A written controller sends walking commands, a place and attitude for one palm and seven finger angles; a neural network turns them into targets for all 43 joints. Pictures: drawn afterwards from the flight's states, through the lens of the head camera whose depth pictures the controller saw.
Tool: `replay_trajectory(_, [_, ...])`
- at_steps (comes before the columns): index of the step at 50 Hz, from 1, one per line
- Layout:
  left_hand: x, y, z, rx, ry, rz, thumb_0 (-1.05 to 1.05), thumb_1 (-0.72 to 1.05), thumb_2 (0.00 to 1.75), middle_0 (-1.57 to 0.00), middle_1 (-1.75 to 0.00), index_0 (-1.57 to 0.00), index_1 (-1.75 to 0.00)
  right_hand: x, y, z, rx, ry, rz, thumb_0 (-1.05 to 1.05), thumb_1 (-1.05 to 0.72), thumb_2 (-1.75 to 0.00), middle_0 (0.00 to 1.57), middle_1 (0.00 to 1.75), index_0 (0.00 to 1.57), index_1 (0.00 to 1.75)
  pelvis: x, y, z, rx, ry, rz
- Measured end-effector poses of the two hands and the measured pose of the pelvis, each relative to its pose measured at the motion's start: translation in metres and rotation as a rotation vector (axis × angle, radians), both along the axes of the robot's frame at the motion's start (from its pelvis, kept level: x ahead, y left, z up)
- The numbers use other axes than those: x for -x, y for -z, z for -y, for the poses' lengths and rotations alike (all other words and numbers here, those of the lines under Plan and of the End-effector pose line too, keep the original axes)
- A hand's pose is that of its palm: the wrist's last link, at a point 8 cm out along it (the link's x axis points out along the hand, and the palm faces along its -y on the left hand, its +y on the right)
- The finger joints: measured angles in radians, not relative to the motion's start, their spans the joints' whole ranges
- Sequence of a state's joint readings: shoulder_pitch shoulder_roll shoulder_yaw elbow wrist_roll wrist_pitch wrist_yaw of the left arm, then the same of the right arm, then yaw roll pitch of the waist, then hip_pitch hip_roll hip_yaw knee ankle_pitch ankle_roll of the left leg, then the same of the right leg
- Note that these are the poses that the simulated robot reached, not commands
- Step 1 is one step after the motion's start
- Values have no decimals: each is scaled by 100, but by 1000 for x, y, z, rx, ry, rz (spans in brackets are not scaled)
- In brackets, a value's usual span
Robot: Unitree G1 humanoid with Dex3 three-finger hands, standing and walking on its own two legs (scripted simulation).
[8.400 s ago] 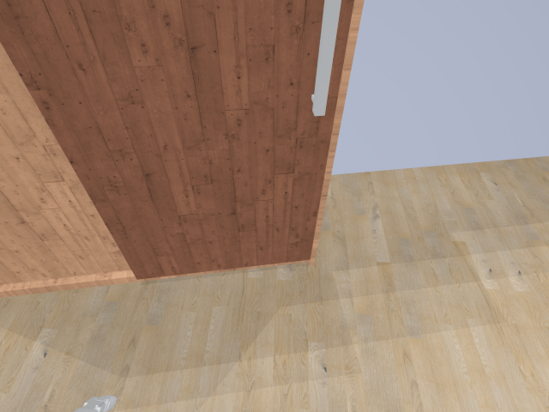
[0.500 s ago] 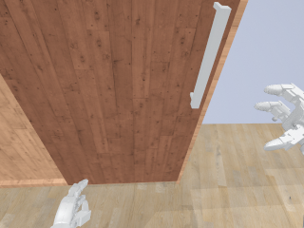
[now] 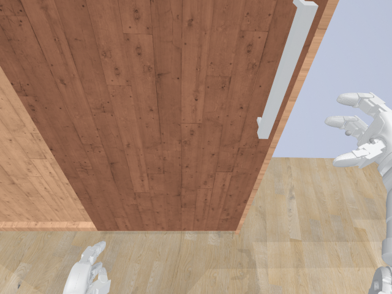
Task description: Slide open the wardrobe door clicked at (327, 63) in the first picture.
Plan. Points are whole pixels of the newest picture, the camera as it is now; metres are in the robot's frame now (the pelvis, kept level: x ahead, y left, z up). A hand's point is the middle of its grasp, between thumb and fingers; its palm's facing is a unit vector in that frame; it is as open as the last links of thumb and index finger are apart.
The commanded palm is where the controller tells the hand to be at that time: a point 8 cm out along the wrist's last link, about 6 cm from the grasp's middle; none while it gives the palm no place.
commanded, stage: move the hooked fingers beside the handle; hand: right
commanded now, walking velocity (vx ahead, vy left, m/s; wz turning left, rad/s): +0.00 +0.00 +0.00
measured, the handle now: (277, 78) +0.55 -0.15 +0.20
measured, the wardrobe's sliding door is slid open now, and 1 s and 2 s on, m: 0.00 0.00 0.00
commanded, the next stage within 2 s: feel for the door with the fingertips in 1.56 s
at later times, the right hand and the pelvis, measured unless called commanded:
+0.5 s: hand (328, 109) +0.44 -0.24 +0.19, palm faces -0.06 +1.00 +0.01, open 14.0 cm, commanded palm +0.43 -0.29 +0.19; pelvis +0.00 -0.01 +0.00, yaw +1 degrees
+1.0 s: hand (315, 99) +0.49 -0.23 +0.18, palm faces -0.06 +1.00 +0.01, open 14.0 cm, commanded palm +0.46 -0.28 +0.18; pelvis +0.01 -0.02 -0.01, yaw +3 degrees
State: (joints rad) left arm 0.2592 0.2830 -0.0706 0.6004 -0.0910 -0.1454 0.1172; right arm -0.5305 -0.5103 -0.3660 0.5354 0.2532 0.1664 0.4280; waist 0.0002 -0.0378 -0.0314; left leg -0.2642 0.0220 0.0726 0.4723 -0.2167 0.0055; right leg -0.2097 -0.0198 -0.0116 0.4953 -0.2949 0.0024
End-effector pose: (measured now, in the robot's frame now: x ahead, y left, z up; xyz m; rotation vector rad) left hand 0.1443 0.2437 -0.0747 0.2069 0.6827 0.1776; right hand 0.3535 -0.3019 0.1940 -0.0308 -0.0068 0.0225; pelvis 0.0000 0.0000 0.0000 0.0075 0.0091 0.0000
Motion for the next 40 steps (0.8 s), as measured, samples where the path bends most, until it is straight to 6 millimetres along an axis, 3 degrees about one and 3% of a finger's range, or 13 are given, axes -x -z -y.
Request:
replay_trajectory(18, [53,15,-13,-39,-81,-168,1,90,90,-20,-30,-20,-30,-49,5,-1,-19,-9,-18,-2,50,-30,30,120,29,120,0,1,6,-4,-10,-47])
replay_trajectory(40, [116,28,-7,-42,-169,-377,1,90,90,-20,-30,-20,-30,-113,5,-22,-42,-41,-13,-2,50,-30,30,120,29,120,-6,4,17,-7,-29,-125])
